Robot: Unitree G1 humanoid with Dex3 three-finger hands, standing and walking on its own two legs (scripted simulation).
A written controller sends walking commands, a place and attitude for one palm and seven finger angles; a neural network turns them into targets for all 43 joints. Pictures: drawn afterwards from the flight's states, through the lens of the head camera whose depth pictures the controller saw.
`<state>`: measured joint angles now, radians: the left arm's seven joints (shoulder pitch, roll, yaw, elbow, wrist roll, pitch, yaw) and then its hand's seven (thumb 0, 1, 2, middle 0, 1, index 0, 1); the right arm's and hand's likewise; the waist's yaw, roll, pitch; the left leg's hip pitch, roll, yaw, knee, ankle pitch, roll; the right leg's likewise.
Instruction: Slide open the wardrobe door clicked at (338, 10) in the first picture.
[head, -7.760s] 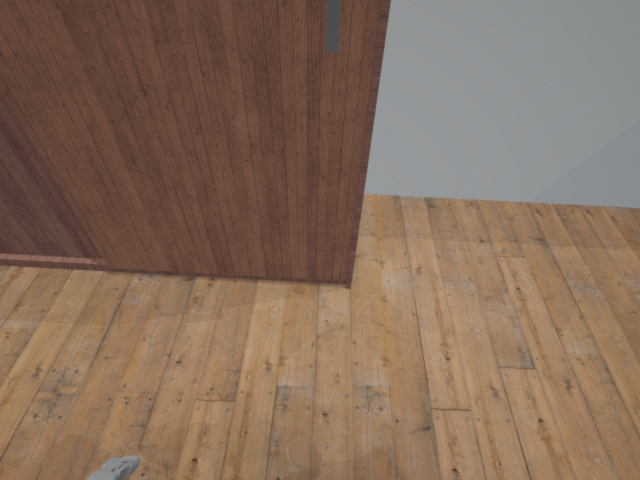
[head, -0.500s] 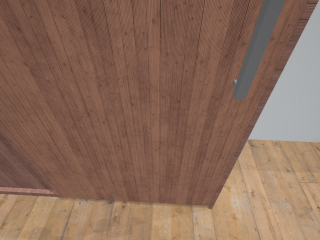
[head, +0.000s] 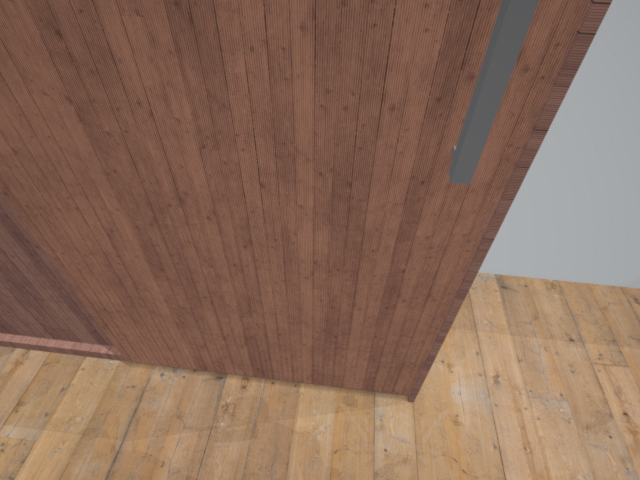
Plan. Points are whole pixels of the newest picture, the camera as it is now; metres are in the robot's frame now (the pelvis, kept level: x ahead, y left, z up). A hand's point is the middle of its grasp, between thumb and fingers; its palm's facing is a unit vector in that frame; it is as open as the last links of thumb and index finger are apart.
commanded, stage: come to a stop and stand still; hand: right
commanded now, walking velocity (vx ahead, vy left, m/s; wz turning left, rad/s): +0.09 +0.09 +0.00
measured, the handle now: (484, 84) +0.51 -0.16 +0.27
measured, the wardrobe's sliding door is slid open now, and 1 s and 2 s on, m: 0.00 0.00 0.00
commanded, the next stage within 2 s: look again from close up in 0.86 s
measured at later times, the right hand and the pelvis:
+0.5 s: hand out of the picture +0.02 -0.13 -0.18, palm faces +0.05 +0.99 -0.13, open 7.3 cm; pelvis +0.03 +0.02 +0.00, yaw -1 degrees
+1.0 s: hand out of the picture +0.01 -0.15 -0.18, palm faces +0.04 +0.99 -0.16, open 7.4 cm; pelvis +0.03 +0.00 +0.00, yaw +0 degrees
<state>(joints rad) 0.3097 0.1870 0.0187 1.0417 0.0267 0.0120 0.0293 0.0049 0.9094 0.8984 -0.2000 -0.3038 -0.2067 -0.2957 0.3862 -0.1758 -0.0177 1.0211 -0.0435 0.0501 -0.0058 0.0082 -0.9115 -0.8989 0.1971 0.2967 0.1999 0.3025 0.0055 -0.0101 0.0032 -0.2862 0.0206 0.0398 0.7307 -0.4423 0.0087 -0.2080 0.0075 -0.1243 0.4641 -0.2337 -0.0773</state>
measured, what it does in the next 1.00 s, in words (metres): steps on the spot: left foot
